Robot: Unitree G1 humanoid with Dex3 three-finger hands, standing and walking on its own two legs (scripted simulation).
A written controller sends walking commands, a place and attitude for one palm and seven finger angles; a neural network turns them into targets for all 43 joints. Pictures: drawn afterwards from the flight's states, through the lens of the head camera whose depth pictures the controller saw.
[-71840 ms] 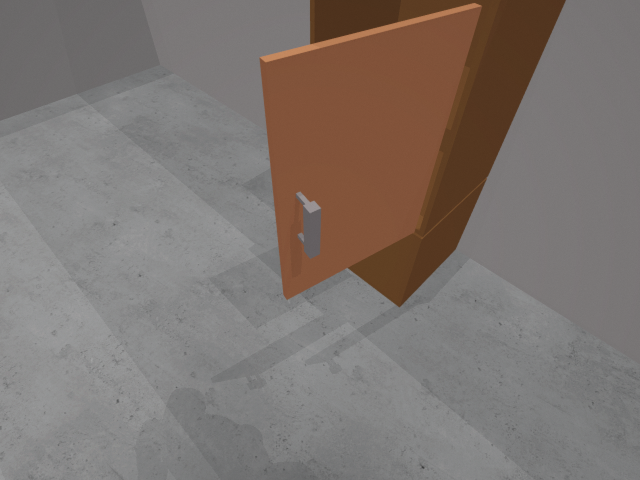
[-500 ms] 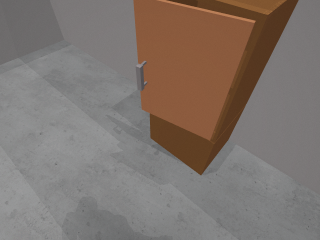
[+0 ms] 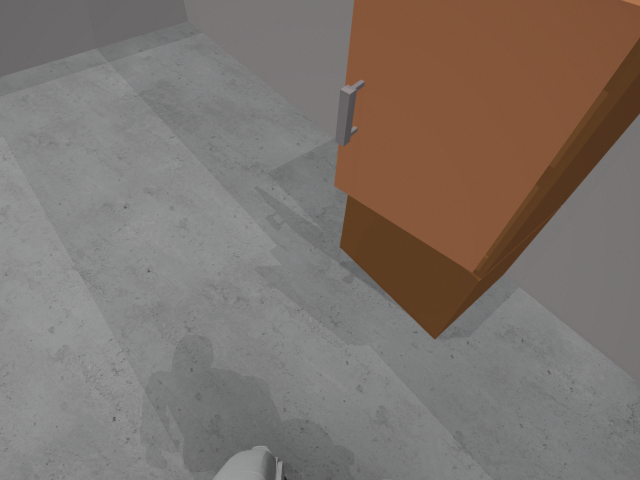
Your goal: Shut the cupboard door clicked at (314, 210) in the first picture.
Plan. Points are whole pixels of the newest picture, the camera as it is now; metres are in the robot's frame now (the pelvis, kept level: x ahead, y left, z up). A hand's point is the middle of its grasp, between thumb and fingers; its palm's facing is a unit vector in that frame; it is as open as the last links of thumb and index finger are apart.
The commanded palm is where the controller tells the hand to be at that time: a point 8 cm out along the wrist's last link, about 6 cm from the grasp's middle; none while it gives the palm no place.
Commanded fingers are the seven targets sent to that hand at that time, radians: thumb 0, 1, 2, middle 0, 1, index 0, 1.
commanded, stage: walk to a spot facing it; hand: left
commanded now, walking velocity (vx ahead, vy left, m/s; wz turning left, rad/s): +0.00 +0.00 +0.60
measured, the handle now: (351, 112) +0.80 -0.05 -0.04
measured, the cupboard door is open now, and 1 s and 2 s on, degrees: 10 10 10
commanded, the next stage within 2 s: none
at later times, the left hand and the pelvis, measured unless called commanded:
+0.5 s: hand out of the picture +0.02 +0.15 -0.12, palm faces +0.31 -0.90 -0.30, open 7.4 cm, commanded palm none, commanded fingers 0.00 0.90 0.90 -0.20 -0.30 -0.20 -0.30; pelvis +0.00 -0.07 +0.03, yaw +20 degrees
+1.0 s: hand out of the picture -0.09 +0.16 -0.14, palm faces +0.64 -0.72 -0.27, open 7.4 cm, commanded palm none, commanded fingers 0.00 0.90 0.90 -0.20 -0.30 -0.20 -0.30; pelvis -0.01 -0.06 +0.03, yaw +39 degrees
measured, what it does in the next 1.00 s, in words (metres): steps on the spot, turning left: right foot, then left foot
